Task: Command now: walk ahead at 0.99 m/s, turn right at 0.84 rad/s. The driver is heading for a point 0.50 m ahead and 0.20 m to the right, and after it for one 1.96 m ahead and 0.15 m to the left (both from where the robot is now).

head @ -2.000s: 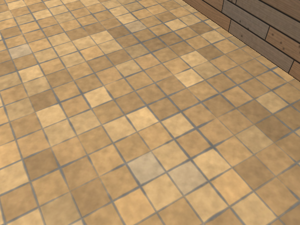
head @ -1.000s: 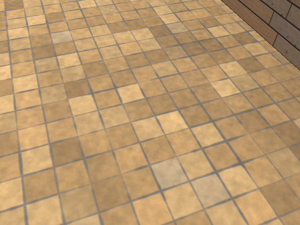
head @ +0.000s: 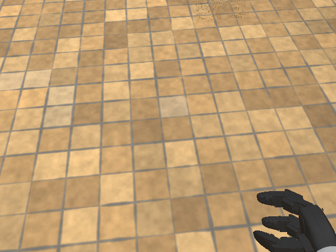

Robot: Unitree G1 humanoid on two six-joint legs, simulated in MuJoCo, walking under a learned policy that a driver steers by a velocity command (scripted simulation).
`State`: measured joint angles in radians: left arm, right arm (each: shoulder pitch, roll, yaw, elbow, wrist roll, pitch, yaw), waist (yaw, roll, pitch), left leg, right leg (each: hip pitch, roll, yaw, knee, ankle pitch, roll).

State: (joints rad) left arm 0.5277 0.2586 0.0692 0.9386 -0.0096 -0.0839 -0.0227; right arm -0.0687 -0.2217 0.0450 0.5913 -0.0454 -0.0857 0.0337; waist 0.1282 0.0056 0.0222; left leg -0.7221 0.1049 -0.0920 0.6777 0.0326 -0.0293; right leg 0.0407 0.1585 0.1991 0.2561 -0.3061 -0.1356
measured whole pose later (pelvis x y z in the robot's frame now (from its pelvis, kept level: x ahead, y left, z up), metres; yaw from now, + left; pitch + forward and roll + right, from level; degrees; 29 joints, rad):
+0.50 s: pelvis +0.46 +0.00 -0.03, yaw -27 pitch +2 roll +2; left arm -0.10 0.31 0.02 0.59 0.04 -0.01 -0.10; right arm 0.54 -0.28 -0.04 0.93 -0.03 -0.10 -0.01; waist -0.09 -0.03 0.04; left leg 0.25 0.01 0.30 0.25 -0.45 -0.06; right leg -0.73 0.01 -0.14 0.78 -0.07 -0.17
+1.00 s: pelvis +0.89 -0.17 -0.03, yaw -15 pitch +0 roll -2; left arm 0.45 0.25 0.03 0.91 0.03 -0.08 0.04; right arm 0.13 -0.29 -0.02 0.75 -0.01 -0.03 0.07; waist 0.00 0.04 0.05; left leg -0.56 -0.04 0.16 0.64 -0.03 0.20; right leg 0.23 0.04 -0.28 0.50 -0.35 0.00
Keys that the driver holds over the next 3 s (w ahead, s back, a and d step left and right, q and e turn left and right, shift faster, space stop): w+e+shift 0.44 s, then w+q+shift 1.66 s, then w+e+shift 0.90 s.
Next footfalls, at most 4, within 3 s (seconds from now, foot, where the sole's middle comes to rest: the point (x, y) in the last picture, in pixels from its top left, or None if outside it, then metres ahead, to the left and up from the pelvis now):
0.10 left None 0.31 0.17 -0.77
0.54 right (232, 214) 0.64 -0.14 -0.78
1.00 left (243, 130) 1.09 -0.19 -0.77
1.44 right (275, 76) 1.51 -0.38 -0.77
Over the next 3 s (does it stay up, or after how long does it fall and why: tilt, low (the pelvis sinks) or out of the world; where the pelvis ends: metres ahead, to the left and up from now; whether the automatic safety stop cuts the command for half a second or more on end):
stays up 2.49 0.49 0.00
